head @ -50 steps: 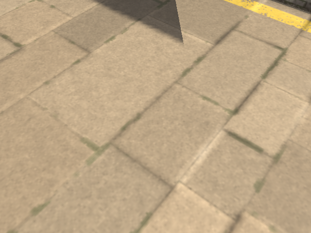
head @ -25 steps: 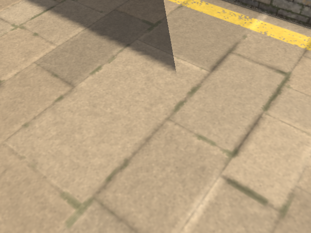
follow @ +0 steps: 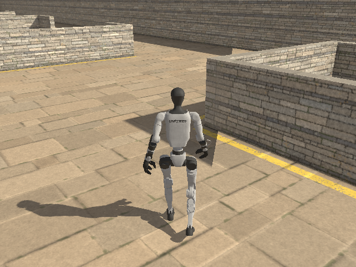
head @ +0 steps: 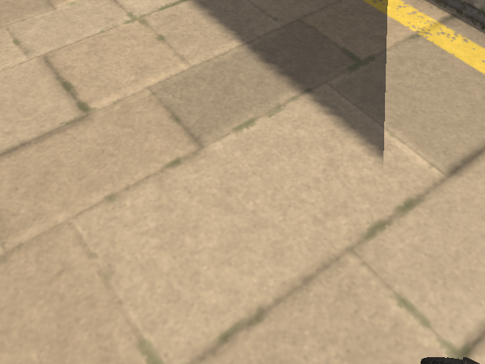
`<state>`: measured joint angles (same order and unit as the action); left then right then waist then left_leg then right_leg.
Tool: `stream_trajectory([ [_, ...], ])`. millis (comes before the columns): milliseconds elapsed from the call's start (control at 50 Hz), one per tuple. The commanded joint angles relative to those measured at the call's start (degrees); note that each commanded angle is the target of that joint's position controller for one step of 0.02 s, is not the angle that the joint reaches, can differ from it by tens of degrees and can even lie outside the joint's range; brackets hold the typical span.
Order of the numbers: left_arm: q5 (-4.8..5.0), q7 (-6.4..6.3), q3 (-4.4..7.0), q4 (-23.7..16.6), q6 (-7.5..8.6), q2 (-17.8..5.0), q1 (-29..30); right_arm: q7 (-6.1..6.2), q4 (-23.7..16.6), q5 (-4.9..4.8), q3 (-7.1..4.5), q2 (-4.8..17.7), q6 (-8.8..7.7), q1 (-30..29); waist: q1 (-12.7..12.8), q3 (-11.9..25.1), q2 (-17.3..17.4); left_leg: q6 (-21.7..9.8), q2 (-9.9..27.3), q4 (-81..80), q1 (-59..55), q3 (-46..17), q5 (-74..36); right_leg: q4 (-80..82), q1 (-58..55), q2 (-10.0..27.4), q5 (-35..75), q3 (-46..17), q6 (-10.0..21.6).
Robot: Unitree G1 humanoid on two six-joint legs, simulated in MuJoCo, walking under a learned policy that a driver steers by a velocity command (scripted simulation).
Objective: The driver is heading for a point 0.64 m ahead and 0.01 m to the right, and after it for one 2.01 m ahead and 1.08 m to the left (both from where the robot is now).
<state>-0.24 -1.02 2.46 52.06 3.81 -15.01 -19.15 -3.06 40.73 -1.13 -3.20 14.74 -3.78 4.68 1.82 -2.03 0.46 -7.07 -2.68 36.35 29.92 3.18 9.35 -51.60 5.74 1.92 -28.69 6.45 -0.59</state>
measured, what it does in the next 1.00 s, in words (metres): walks ahead: right foot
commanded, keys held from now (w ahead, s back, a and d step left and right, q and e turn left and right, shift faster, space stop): w+q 0.06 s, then w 0.64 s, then w+q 0.30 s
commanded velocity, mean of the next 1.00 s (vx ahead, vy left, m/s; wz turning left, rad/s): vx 0.50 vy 0.00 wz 0.24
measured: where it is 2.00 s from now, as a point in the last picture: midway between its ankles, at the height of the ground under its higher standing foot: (178, 184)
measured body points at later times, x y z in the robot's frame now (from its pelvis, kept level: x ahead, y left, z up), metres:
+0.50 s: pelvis +0.29 -0.02 +0.01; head +0.33 -0.02 +0.46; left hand +0.48 +0.24 -0.07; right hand +0.35 -0.30 -0.12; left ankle +0.11 +0.07 -0.69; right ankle +0.42 -0.11 -0.72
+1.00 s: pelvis +0.55 +0.04 +0.01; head +0.58 +0.06 +0.46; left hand +0.50 +0.33 -0.12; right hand +0.82 -0.13 -0.07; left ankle +0.66 +0.17 -0.71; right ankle +0.42 -0.11 -0.71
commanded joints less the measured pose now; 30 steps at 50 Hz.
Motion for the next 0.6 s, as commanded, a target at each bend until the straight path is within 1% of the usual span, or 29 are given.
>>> stream_trajectory([
  [20, 2.64, 1.71, 1.02, -9.49, 5.65, -8.48, 5.56, 1.53, 0.37, 0.64, -3.81, 11.21, -0.37, 19.28, -9.41, 17.14, 6.47, -15.73, 20.19, -18.17, -50.81, -42.09, 1.56, -30.63, 43.24, -1.07, 0.96, -13.31, 1.91],
  [40, 2.18, 1.44, 0.76, -10.24, 6.07, -7.95, 7.34, 1.57, -0.53, 0.23, -3.26, 9.27, -0.55, 14.88, -6.73, 11.68, 0.86, -13.2, 17.52, -18.56, -41.3, -34.29, -3.23, -25.02, 41.27, 1.56, 6.14, -12.68, 2.39],
  [60, 0.81, 0.93, 1.15, -9.85, 5.77, -7.89, 7.86, 1.49, -1.79, 0.26, -2.71, 7.59, -0.51, 10.68, -4.14, 7.82, -2.09, -11.57, 15.17, -19.63, -32.28, -29.04, -9.2, -20.07, 37.38, 3.17, 8.26, -11.83, 1.81],
  [80, 0.26, 0.83, 1.64, -9.65, 4.89, -8.3, 6.13, 1.63, -2.73, 0.88, -2.1, 6.08, -0.52, 8.42, -1.89, 6.72, -1.44, -11.1, 13.92, -21.11, -26.63, -25.52, -13.34, -17.55, 33.15, 4.63, 9.79, -11.84, 1.22],
  [100, 0.03, 0.9, 1.75, -9.65, 3.95, -7.78, 4.8, 1.67, -3.08, 1.03, -1.95, 5.77, -0.52, 7.64, -0.7, 6.03, -0.67, -11.0, 13.15, -22.42, -23.06, -23.97, -15.2, -15.32, 30.76, 5.18, 10.5, -11.43, 0.53],
  [120, -0.21, 0.89, 1.65, -9.65, 3.21, -6.72, 3.94, 1.79, -2.91, 0.8, -1.97, 5.99, -0.73, 7.75, -0.14, 5.49, -0.16, -11.09, 12.66, -23.27, -20.39, -21.8, -18.08, -13.02, 29.73, 5.42, 11.26, -10.49, -0.34],
  [140, -0.46, 0.77, 1.46, -9.97, 2.67, -5.81, 4.37, 1.99, -2.47, 0.73, -2.08, 6.66, -0.94, 8.6, -0.14, 4.85, 0.3, -10.99, 12.15, -24.02, -18.33, -19.5, -20.6, -10.46, 29.39, 5.46, 13.1, -9.72, -1.13],
  [180, -0.72, 0.53, 1.03, -11.49, 2.21, -4.62, 8.08, 2.61, -1.4, 0.69, -2.36, 8.05, -1.11, 10.66, -1.22, 3.31, 1.31, -9.88, 10.69, -25.0, -16.39, -15.77, -23.16, -3.39, 30.22, 5.22, 19.65, -8.56, -2.2],
  [220, -0.58, 0.69, 0.67, -12.46, 2.33, -3.85, 12.13, 2.98, -0.63, 0.44, -2.33, 8.3, -0.94, 12.28, -2.99, 2.73, 2.19, -7.42, 8.45, -24.65, -16.31, -12.62, -21.92, 5.85, 28.98, 4.15, 28.33, -7.84, -1.92],
  [260, -0.17, 1.13, 0.36, -13.32, 2.65, -3.24, 16.12, 3.11, 0.22, 0.21, -2.27, 8.6, -0.84, 14.31, -5.04, 2.45, 2.92, -5.81, 7.84, -24.35, -17.13, -11.76, -17.15, 13.68, 26.8, 2.55, 35.4, -7.22, -1.35],
  [300, 0.41, 1.63, 0.36, -14.33, 2.89, -3.63, 19.4, 3.03, 1.18, 0.13, -2.22, 9.04, -0.81, 16.25, -6.59, 1.44, 3.69, -5.64, 9.54, -24.25, -19.45, -13.61, -12.55, 17.51, 26.7, 1.66, 37.65, -7.25, -0.75],
  [340, 0.56, 2.18, 0.56, -15.58, 3.22, -4.5, 22.03, 3.05, 2.08, 0.03, -2.21, 9.12, -0.58, 17.71, -7.36, 0.39, 3.7, -5.62, 11.83, -22.22, -24.68, -15.84, -12.48, 20.09, 29.56, 1.37, 34.84, -7.85, 0.44],
  [360, 0.51, 2.51, 0.67, -16.17, 3.45, -4.9, 22.86, 3.15, 2.46, 0.05, -2.26, 9.25, -0.37, 18.29, -7.38, 0.21, 3.69, -5.45, 13.1, -20.86, -27.61, -16.97, -13.53, 21.19, 30.92, 1.14, 32.44, -8.0, 1.24],
  [400, 0.48, 3.0, 0.95, -16.55, 3.83, -5.68, 21.97, 3.5, 2.96, 0.18, -2.47, 9.81, 0.14, 18.43, -6.25, 0.42, 4.52, -4.5, 14.88, -18.42, -31.54, -18.41, -17.51, 22.97, 30.17, 0.55, 27.66, -7.88, 2.88],
  [420, 0.49, 3.05, 1.25, -16.2, 3.96, -6.33, 19.94, 3.63, 2.93, 0.22, -2.58, 10.17, 0.39, 17.73, -4.9, 1.31, 5.24, -3.81, 14.75, -16.29, -32.21, -18.21, -23.1, 23.65, 26.92, -0.39, 25.28, -7.04, 3.81],
  [440, 0.43, 2.89, 1.92, -14.99, 4.05, -7.4, 15.16, 3.69, 2.64, 0.26, -2.54, 10.3, 0.62, 16.41, -2.01, 4.01, 5.5, -2.81, 13.09, -11.4, -31.8, -16.71, -32.45, 25.45, 19.57, -2.13, 25.44, -5.3, 5.16],
  [460, 0.11, 2.58, 2.97, -12.91, 4.1, -9.66, 7.01, 3.62, 2.08, 0.63, -1.98, 9.19, 0.66, 15.46, 1.84, 9.94, 4.52, -1.25, 10.05, -1.91, -27.99, -14.27, -35.74, 24.72, 6.62, -0.67, 28.72, -6.37, 7.47],
  [480, -0.59, 2.2, 3.84, -11.72, 3.98, -13.64, -3.08, 3.58, 0.73, 1.87, -0.77, 6.42, 0.38, 16.42, 4.85, 18.77, -2.26, 0.87, 5.57, 15.41, -15.77, -11.55, -19.95, 22.32, -11.67, 10.2, 31.81, -18.52, 12.32],
  [500, -0.19, 2.66, 4.54, -9.59, 3.41, -15.26, -6.88, 3.15, 1.21, 0.44, 0.5, 1.9, -0.63, 24.44, 2.03, 24.93, -19.07, 4.5, -3.02, 33.4, 5.23, -9.18, 20.41, 28.42, -28.68, 20.84, 19.08, -43.6, 20.63],
  [520, 1.08, 2.67, 3.19, -9.84, 3.12, -9.96, -6.78, 2.91, 1.69, -0.29, -0.36, 7.33, -1.2, 20.82, 4.21, 20.75, -12.22, 4.19, 0.0, 38.93, 12.42, -13.54, 23.02, 32.52, -26.81, 19.75, 8.14, -46.85, 18.42],
  [540, 1.06, 2.35, 2.52, -10.58, 2.73, -8.13, -2.28, 2.71, -0.06, -0.91, -0.98, 9.38, -1.52, 14.53, 4.04, 12.07, -7.46, 4.14, 2.85, 39.05, 15.38, -11.53, 17.47, 34.0, -18.88, 18.04, 8.55, -38.83, 15.89],
  [560, 0.48, 2.31, 2.1, -11.31, 2.41, -7.61, 1.58, 2.81, -0.82, -0.34, -0.8, 8.78, -1.59, 11.23, 2.44, 7.31, -2.6, 4.45, 5.5, 36.43, 13.59, -9.35, 12.7, 35.49, -10.49, 15.83, 14.55, -32.9, 14.82],
  [580, 0.07, 2.47, 1.78, -11.5, 2.32, -6.75, 3.75, 2.86, -1.11, 0.49, -1.01, 8.1, -1.53, 10.06, 0.87, 4.29, -1.64, 4.89, 7.1, 33.0, 11.93, -8.68, 10.07, 37.17, -4.54, 13.82, 19.61, -29.14, 14.65],
  [600, -0.41, 2.57, 1.48, -11.53, 2.48, -6.17, 4.73, 2.86, -0.98, 0.64, -1.11, 7.27, -1.21, 11.31, -0.91, 3.94, -3.26, 5.16, 8.48, 30.94, 8.7, -8.64, 8.49, 38.64, -0.83, 12.25, 22.82, -26.3, 14.36],
])
Next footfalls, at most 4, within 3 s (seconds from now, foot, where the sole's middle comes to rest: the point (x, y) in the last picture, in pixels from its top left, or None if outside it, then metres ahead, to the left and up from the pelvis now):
0.46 right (302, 360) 0.45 -0.11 -0.75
1.02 left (198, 271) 0.70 0.18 -0.75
1.52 right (229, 181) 1.03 0.11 -0.75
2.02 left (115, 172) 1.06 0.50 -0.75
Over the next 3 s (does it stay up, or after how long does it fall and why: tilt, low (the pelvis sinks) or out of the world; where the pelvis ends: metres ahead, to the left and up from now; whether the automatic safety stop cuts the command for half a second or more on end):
stays up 1.44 0.67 0.03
